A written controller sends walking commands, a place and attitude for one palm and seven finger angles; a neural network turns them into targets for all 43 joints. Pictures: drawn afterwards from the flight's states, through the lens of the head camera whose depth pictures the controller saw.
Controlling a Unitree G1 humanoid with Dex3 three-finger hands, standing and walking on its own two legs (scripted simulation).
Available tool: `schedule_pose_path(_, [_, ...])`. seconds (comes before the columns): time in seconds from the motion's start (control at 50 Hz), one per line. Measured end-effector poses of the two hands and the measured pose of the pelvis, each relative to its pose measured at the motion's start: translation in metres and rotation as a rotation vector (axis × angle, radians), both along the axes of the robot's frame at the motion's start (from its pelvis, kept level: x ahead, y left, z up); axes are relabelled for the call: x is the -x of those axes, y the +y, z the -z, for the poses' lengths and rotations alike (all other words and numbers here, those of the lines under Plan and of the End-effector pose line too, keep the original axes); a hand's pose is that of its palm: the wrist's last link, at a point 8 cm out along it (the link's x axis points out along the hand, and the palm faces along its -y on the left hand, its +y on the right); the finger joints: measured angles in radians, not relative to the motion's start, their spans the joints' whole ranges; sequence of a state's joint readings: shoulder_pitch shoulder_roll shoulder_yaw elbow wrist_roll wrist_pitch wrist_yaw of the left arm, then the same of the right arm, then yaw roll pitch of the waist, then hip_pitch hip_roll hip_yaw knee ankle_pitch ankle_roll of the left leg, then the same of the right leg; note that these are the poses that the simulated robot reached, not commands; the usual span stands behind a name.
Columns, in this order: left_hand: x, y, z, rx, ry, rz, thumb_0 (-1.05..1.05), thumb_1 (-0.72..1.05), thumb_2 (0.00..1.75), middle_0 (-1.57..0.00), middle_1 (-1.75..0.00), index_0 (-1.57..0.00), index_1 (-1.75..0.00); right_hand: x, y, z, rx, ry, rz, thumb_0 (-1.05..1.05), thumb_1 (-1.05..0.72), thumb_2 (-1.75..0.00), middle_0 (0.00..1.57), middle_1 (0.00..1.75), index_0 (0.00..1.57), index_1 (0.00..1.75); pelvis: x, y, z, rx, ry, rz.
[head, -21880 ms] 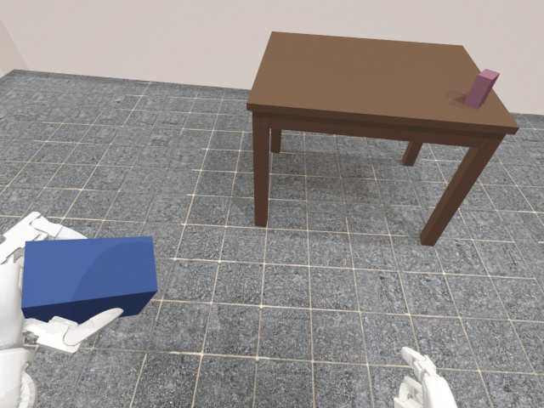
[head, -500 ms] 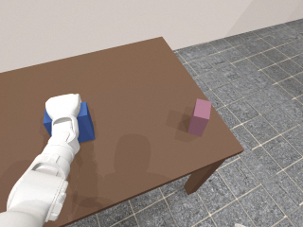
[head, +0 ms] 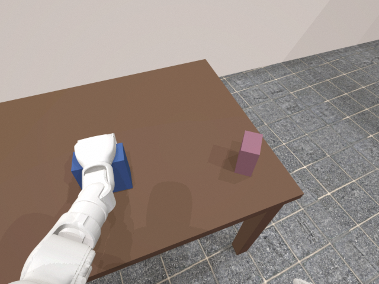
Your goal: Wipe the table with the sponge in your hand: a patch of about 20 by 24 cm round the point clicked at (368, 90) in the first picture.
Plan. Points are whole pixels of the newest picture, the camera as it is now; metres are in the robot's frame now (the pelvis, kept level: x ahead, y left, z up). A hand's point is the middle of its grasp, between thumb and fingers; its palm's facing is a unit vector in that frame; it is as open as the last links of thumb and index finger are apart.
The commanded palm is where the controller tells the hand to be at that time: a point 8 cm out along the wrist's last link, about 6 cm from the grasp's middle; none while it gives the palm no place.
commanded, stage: wipe back along the middle lane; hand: left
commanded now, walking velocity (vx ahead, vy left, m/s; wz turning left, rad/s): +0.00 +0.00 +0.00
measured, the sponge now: (106, 175) +0.38 +0.25 -0.05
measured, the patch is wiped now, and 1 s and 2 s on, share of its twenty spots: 0.55 0.70 0.75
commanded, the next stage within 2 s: none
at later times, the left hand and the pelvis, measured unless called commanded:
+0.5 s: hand (106, 175) +0.35 +0.23 -0.01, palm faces -0.07 -0.01 -1.00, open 10.2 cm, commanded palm +0.31 +0.20 +0.03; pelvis +0.00 +0.00 +0.00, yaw +0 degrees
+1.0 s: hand (110, 195) +0.30 +0.20 +0.00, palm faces -0.05 -0.04 -1.00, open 10.2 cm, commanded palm +0.25 +0.18 +0.03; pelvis +0.00 -0.01 +0.00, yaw +0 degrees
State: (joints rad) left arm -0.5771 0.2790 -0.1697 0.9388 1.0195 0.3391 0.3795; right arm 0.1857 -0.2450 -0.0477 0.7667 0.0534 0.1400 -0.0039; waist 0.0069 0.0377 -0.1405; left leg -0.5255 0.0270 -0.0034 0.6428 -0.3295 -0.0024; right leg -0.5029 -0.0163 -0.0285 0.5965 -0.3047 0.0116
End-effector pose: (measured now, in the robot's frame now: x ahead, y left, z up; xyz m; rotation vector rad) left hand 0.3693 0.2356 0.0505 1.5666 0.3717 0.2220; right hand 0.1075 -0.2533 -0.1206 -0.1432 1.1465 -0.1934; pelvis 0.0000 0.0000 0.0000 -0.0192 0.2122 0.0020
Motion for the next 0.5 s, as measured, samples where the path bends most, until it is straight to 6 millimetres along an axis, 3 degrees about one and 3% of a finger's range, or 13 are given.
schedule_pose_path(0.5, [0.033,-0.017,0.001,0.008,-0.022,-0.013,-0.01,-0.50,1.05,-0.68,-1.34,-0.70,-1.38,-0.043,0.012,-0.010,-0.029,-0.115,-0.060,0.01,-0.91,-0.90,0.20,0.30,0.20,0.30,0.000,-0.002,0.000,-0.007,-0.039,-0.001])
